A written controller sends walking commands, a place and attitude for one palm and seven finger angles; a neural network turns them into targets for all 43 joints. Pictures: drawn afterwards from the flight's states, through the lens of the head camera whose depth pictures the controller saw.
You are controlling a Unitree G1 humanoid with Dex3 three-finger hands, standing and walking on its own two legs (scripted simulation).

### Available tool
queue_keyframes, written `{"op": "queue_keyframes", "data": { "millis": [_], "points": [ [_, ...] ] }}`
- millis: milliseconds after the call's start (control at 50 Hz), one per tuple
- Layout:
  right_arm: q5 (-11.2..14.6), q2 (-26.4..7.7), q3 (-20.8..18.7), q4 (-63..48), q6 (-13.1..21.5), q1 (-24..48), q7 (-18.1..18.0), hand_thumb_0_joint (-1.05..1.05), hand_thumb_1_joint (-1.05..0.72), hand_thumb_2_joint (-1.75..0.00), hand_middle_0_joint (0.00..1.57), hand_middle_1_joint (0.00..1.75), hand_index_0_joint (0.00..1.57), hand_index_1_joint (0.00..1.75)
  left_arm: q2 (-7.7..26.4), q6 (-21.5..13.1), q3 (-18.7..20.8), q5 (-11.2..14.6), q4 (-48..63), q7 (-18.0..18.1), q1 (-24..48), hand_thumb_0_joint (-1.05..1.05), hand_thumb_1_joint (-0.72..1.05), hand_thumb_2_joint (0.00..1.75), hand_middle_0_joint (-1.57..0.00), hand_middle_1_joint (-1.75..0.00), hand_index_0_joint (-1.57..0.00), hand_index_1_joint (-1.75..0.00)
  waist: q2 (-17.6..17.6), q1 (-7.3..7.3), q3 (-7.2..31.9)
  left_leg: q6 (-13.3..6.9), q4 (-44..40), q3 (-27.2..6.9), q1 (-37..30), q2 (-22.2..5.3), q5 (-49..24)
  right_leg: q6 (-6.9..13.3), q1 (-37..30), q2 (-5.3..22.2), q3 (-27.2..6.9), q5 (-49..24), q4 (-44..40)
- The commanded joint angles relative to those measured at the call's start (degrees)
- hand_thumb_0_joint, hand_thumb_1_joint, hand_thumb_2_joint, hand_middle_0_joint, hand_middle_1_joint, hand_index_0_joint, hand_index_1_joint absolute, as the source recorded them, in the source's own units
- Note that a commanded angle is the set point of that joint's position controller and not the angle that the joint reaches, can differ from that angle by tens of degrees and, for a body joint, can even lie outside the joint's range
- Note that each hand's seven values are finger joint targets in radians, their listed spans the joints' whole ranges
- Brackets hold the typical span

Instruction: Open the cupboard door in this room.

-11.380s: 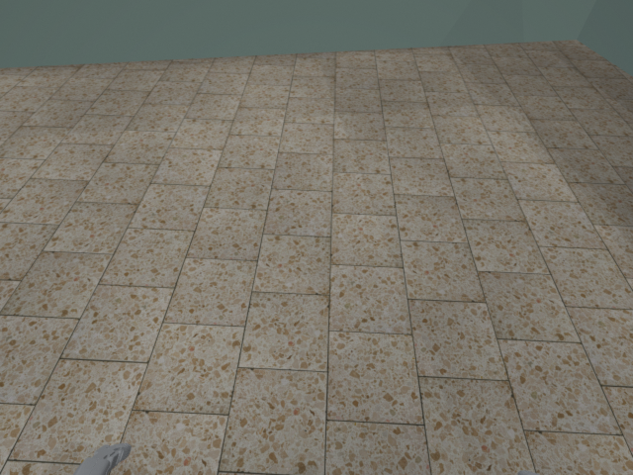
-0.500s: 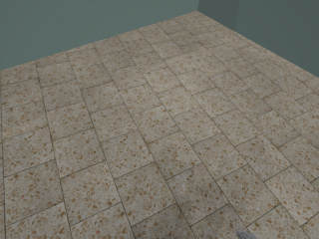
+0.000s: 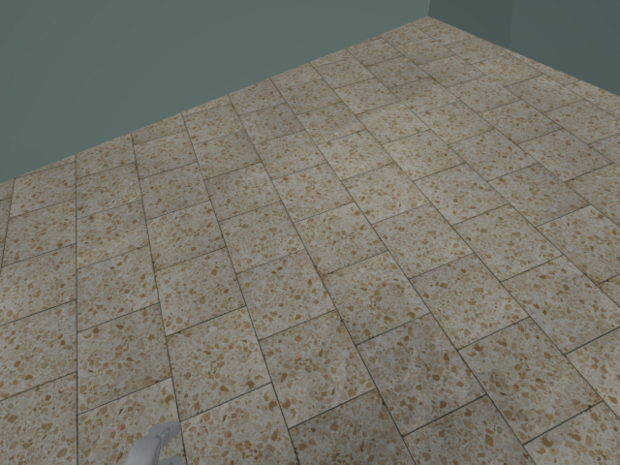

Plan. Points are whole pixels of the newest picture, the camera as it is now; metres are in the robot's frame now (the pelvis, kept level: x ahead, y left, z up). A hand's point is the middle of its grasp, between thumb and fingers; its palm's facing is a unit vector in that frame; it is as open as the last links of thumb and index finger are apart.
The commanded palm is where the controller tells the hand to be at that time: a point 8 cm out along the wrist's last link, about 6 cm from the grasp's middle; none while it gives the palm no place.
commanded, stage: turn or walk to find it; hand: left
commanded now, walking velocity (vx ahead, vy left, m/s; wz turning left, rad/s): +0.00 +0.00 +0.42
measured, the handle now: out of the picture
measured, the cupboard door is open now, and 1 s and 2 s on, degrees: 0 0 0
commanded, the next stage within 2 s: none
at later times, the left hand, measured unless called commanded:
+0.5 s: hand out of the picture -0.09 +0.20 -0.17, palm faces +0.31 -0.92 -0.25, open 7.3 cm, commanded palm none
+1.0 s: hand out of the picture -0.08 +0.23 -0.15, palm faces +0.42 -0.87 -0.26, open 7.3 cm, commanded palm none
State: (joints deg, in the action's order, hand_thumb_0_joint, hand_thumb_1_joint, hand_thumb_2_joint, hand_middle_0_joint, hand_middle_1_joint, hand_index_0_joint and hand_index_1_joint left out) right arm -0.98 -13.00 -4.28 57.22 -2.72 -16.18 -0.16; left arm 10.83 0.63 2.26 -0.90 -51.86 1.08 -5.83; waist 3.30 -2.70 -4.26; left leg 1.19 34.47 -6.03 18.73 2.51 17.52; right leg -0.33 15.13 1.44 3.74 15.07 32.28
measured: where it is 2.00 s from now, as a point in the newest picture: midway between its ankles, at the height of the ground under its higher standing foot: outside the picture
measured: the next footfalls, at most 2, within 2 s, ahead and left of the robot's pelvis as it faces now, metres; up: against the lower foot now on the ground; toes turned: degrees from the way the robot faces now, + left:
left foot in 0.52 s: -0.07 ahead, +0.13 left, +0.00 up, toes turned +20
right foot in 1.06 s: -0.01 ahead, -0.10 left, +0.00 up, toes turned +24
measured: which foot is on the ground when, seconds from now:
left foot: up 0.00-0.50, down 0.52-1.00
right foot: down 0.00-0.52, up 0.54-1.00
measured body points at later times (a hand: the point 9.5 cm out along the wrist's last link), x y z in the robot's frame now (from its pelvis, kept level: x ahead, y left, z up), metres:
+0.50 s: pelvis -0.06 +0.00 +0.00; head -0.03 +0.02 +0.45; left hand -0.11 +0.25 -0.15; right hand +0.09 -0.23 -0.14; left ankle -0.11 +0.12 -0.72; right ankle +0.01 -0.10 -0.73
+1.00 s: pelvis -0.09 +0.00 +0.01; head -0.06 +0.00 +0.46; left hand -0.10 +0.27 -0.13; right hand +0.04 -0.21 -0.15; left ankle -0.11 +0.11 -0.73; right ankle -0.05 -0.13 -0.71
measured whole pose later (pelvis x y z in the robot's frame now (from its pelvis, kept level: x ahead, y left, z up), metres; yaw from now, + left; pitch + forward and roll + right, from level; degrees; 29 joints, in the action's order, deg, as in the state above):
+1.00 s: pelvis -0.09 +0.00 +0.01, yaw +25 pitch +0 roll +0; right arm -1.5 -11.1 -3.2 56.1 -2.0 -13.4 -0.3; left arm 12.2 2.6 3.1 -0.6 -53.8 1.0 -6.9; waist 0.9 -1.9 -3.8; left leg -1.0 26.4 -4.4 15.7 2.9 10.4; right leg -4.3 18.9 2.5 1.4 24.2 42.3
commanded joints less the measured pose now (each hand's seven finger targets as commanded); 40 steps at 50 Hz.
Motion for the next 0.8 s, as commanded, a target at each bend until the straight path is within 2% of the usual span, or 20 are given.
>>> {"op": "queue_keyframes", "data": {
  "millis": [0,20,40,80,100,180,240,380,420,460,480,500,520,540,560,580,620,640,680,780],
  "points": [
    [-0.38,-6.33,-2.12,-5.72,-0.22,1.17,0.02,0.0,-0.9,-0.9,0.2,0.3,0.2,0.3,12.31,-1.14,3.21,0.16,2.55,1.48,-5.52,0.0,0.9,0.9,-0.2,-0.3,-0.2,-0.3,-17.14,3.42,6.07,0.28,29.14,-1.14,12.15,-2.0,12.84,8.34,-4.28,23.77,-18.38,-6.17,-18.1],
    [-0.47,-5.81,-2.31,-4.11,-0.82,0.44,0.36,0.0,-0.9,-0.9,0.2,0.3,0.2,0.3,11.27,-0.87,2.69,0.19,3.43,1.24,-2.07,0.0,0.9,0.9,-0.2,-0.3,-0.2,-0.3,-13.19,1.9,2.27,0.59,33.68,-0.16,11.98,-2.33,8.97,6.89,-0.63,20.16,-15.66,0.58,-19.04],
    [-0.61,-5.35,-2.18,-3.01,-1.0,-0.73,0.75,0.0,-0.9,-0.9,0.2,0.3,0.2,0.3,9.69,-0.93,1.92,0.25,3.9,1.04,-0.37,0.0,0.9,0.9,-0.2,-0.3,-0.2,-0.3,-11.29,0.78,0.37,1.0,35.61,0.94,12.32,-2.85,5.45,5.46,0.46,17.08,-11.27,0.08,-18.49],
    [-0.57,-4.33,-1.89,-2.03,-1.06,-2.59,0.97,0.0,-0.9,-0.9,0.2,0.3,0.2,0.3,8.24,-1.37,1.58,0.32,3.62,0.85,-1.06,0.0,0.9,0.9,-0.2,-0.3,-0.2,-0.3,-12.31,0.49,0.19,2.03,37.02,2.56,12.93,-3.18,1.39,4.38,-1.09,14.75,-5.65,-3.99,-17.8],
    [-0.44,-4.54,-1.86,-1.75,-1.08,-2.9,1.03,0.0,-0.9,-0.9,0.2,0.3,0.2,0.3,8.0,-1.46,1.59,0.3,3.22,0.92,-1.87,0.0,0.9,0.9,-0.2,-0.3,-0.2,-0.3,-12.08,0.54,0.74,2.44,37.07,2.75,13.0,-3.5,0.27,4.16,-2.17,14.52,-4.62,-4.91,-17.68],
    [-0.55,-4.86,-1.67,-2.36,-1.26,0.6,0.98,0.0,-0.9,-0.9,0.2,0.3,0.2,0.3,8.35,-1.48,1.79,0.08,1.46,1.02,-6.99,0.0,0.9,0.9,-0.2,-0.3,-0.2,-0.3,-12.6,2.99,0.85,3.38,34.15,3.22,13.46,-4.58,0.74,5.68,-5.21,16.24,-5.56,-4.08,-17.98],
    [-0.49,-4.55,-1.39,-2.64,-1.32,2.32,0.92,0.0,-0.9,-0.9,0.2,0.3,0.2,0.3,9.19,-1.39,2.22,-0.22,0.75,1.18,-8.25,0.0,0.9,0.9,-0.2,-0.3,-0.2,-0.3,-11.59,3.55,0.92,3.54,30.63,3.88,12.65,-5.65,2.78,6.81,-6.27,18.11,-5.51,-2.74,-18.04],
    [0.38,-3.3,-0.09,-4.37,-0.05,7.41,0.82,0.0,-0.9,-0.9,0.2,0.3,0.2,0.3,12.3,-0.89,3.08,-1.06,-1.62,0.94,-11.87,0.0,0.9,0.9,-0.2,-0.3,-0.2,-0.3,-13.8,6.08,5.05,2.06,11.57,8.36,5.24,-4.94,10.52,9.45,-10.46,20.41,-4.39,-14.29,-13.67],
    [0.65,-3.04,0.15,-4.4,0.57,5.99,0.62,0.0,-0.9,-0.9,0.2,0.3,0.2,0.3,12.85,-0.77,3.41,-1.07,-1.97,0.85,-11.35,0.0,0.9,0.9,-0.2,-0.3,-0.2,-0.3,-14.15,5.26,7.29,1.56,4.84,9.78,1.66,-4.54,9.32,9.01,-11.34,20.59,-2.74,-18.83,-10.6],
    [0.63,-3.69,0.12,-3.63,1.09,2.51,0.48,0.0,-0.9,-0.9,0.2,0.3,0.2,0.3,12.83,-0.39,3.45,-0.6,-2.21,0.7,-9.52,0.0,0.9,0.9,-0.2,-0.3,-0.2,-0.3,-12.93,2.53,8.17,0.86,-5.74,10.54,-6.63,-4.18,0.34,5.68,-6.24,19.2,0.58,-15.5,-6.2],
    [0.54,-5.4,-0.22,-3.07,1.51,0.72,0.57,0.0,-0.9,-0.9,0.2,0.3,0.2,0.3,11.79,0.06,3.16,-0.11,-1.91,0.52,-9.32,0.0,0.9,0.9,-0.2,-0.3,-0.2,-0.3,-7.19,1.18,8.83,0.13,-11.97,8.39,-13.65,-5.45,-5.91,2.51,-0.16,16.86,3.59,-9.66,-0.9],
    [0.1,-10.03,-1.26,-3.37,1.95,-0.12,0.44,0.0,-0.9,-0.9,0.2,0.3,0.2,0.3,8.63,0.45,2.63,0.35,-0.81,0.35,-9.41,0.0,0.9,0.9,-0.2,-0.3,-0.2,-0.3,7.19,0.41,8.49,-3.51,-18.05,-6.81,-18.6,-16.81,-9.45,-1.4,11.36,10.26,6.82,4.06,10.68],
    [-0.21,-14.5,-2.1,-3.88,1.52,-0.74,-0.07,0.0,-0.9,-0.9,0.2,0.3,0.2,0.3,6.15,1.12,1.64,-0.04,1.39,0.19,-6.17,0.0,0.9,0.9,-0.2,-0.3,-0.2,-0.3,16.04,-0.79,4.56,-8.67,-20.65,-15.95,-14.28,-25.3,-19.72,-3.63,18.21,5.4,4.89,19.64,20.37],
    [-0.39,-14.29,-1.8,-3.72,1.15,0.26,-0.19,0.0,-0.9,-0.9,0.2,0.3,0.2,0.3,7.91,1.72,2.0,-0.21,1.52,0.12,-4.81,0.0,0.9,0.9,-0.2,-0.3,-0.2,-0.3,8.72,-0.59,3.35,-11.3,-19.91,-12.95,-9.33,-26.41,-18.02,-2.67,15.98,6.21,0.51,17.84,25.69],
    [-0.48,-11.97,-1.17,-3.84,1.52,2.79,-0.81,0.0,-0.9,-0.9,0.2,0.3,0.2,0.3,7.57,2.37,2.23,-0.57,0.29,0.33,-3.87,0.0,0.9,0.9,-0.2,-0.3,-0.2,-0.3,12.03,0.25,1.24,-9.23,-21.2,-11.05,-5.65,-21.87,-16.03,-2.96,15.99,6.29,-2.15,14.51,27.33],
    [-0.38,-10.75,-0.69,-4.67,1.45,6.32,-1.14,0.0,-0.9,-0.9,0.2,0.3,0.2,0.3,8.3,2.46,2.59,-0.44,-0.62,0.05,-4.79,0.0,0.9,0.9,-0.2,-0.3,-0.2,-0.3,10.14,1.88,-0.21,-8.65,-20.18,-8.62,-6.36,-19.33,-15.28,-3.1,17.07,5.71,-2.43,11.08,29.99],
    [-0.14,-9.63,-0.11,-5.44,1.95,8.08,-1.21,0.0,-0.9,-0.9,0.2,0.3,0.2,0.3,8.09,1.85,2.61,-0.4,-2.01,-0.52,-7.53,0.0,0.9,0.9,-0.2,-0.3,-0.2,-0.3,6.07,3.23,0.78,-7.97,-18.62,-4.73,-8.48,-16.14,-18.85,-3.71,17.39,4.85,-2.34,6.53,32.28],
    [0.03,-9.48,-0.17,-5.45,2.15,7.33,-1.19,0.0,-0.9,-0.9,0.2,0.3,0.2,0.3,8.19,1.73,2.53,-0.38,-2.45,-0.53,-8.07,0.0,0.9,0.9,-0.2,-0.3,-0.2,-0.3,4.97,3.15,2.08,-7.77,-18.15,-3.94,-10.49,-15.17,-21.52,-4.11,17.49,4.53,-2.44,5.34,32.73],
    [0.16,-9.42,-0.3,-5.06,2.39,5.23,-1.2,0.0,-0.9,-0.9,0.2,0.3,0.2,0.3,8.07,1.49,2.34,-0.24,-2.17,-0.35,-7.55,0.0,0.9,0.9,-0.2,-0.3,-0.2,-0.3,3.45,2.53,4.1,-8.66,-17.2,-4.56,-13.43,-15.24,-25.8,-4.74,17.6,4.33,-2.68,5.09,32.0],
    [-0.12,-9.19,-0.93,-4.59,2.26,2.35,-1.06,0.0,-0.9,-0.9,0.2,0.3,0.2,0.3,7.39,1.44,2.02,0.0,-0.26,0.1,-4.22,0.0,0.9,0.9,-0.2,-0.3,-0.2,-0.3,3.49,1.1,4.44,-10.87,-16.53,-8.83,-14.35,-16.31,-26.02,-5.21,16.32,3.91,-3.25,7.75,26.42]
  ]
}}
